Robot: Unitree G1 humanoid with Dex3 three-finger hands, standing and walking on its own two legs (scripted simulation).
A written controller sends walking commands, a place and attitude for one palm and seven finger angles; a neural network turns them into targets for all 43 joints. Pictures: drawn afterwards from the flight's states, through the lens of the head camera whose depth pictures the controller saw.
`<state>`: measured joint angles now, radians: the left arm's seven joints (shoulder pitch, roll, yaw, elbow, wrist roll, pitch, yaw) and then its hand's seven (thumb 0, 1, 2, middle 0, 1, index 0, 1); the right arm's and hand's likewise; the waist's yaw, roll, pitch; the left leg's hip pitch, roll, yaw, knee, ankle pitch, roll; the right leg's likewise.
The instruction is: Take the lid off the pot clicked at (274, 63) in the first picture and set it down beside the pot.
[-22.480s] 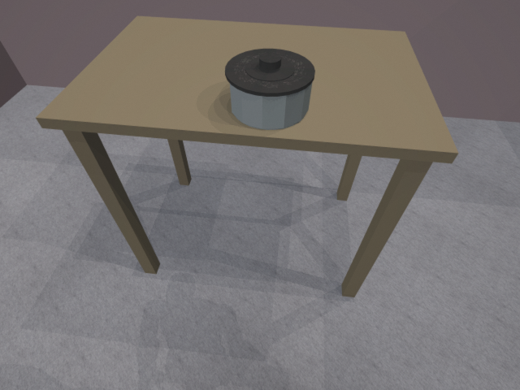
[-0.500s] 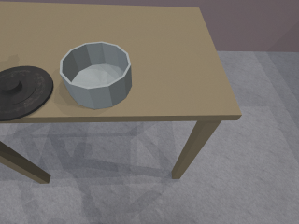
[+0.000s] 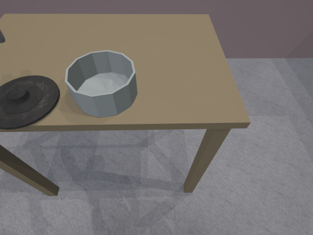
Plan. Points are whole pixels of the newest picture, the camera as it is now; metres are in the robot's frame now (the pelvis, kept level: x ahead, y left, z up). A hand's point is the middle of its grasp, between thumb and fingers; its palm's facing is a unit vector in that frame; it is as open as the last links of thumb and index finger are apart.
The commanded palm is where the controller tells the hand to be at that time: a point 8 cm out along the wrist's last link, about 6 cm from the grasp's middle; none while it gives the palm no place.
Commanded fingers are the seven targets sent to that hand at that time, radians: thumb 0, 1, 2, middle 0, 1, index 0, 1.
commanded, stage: draw the hand back to the body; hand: left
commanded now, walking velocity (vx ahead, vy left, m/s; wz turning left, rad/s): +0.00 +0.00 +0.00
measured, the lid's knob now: (18, 94) +0.49 +0.36 +0.08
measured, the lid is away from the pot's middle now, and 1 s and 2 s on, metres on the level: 0.24 0.24 0.24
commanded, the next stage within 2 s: step back with the hand held close in 1.92 s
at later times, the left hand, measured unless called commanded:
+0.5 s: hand out of the picture +0.41 +0.28 +0.28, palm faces +0.50 -0.84 -0.22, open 10.7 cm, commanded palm +0.34 +0.32 +0.28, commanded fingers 0.00 0.24 0.81 -0.34 -0.61 -0.34 -0.61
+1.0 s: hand out of the picture +0.31 +0.26 +0.28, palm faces +0.54 -0.82 -0.19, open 8.4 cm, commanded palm +0.25 +0.29 +0.28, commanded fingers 0.00 0.85 0.89 -0.21 -0.32 -0.21 -0.32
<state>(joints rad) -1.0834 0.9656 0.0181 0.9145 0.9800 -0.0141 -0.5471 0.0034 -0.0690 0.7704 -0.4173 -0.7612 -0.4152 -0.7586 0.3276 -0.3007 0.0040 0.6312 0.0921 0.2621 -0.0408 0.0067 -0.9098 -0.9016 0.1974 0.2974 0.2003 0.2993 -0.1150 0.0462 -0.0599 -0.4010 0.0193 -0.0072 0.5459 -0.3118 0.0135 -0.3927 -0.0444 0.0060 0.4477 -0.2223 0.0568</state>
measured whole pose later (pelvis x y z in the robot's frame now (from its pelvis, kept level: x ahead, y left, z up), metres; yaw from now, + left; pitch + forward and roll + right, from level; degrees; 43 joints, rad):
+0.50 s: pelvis +0.01 -0.02 +0.01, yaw -1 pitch +2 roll -1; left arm -0.65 0.60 0.41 0.49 0.01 -0.05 0.05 0.00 0.03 0.78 -0.39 -0.71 -0.39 -0.71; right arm 0.25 -0.25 0.03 0.62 0.04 0.02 -0.06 0.01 -0.91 -0.90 0.20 0.30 0.20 0.30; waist -0.03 0.03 -0.02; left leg -0.19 0.05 0.00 0.46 -0.30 -0.02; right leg -0.20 -0.01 0.01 0.39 -0.22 0.03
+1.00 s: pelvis +0.00 -0.03 +0.01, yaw -1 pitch -2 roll -1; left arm -0.27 0.46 0.44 0.03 -0.07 -0.06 0.10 0.01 0.60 0.86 -0.27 -0.43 -0.26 -0.43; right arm 0.16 -0.25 0.01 0.69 0.03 -0.09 -0.07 0.01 -0.91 -0.90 0.20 0.30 0.20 0.30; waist 0.04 0.05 -0.01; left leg -0.10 0.06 0.01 0.39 -0.26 -0.04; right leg -0.13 0.00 0.01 0.37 -0.20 0.02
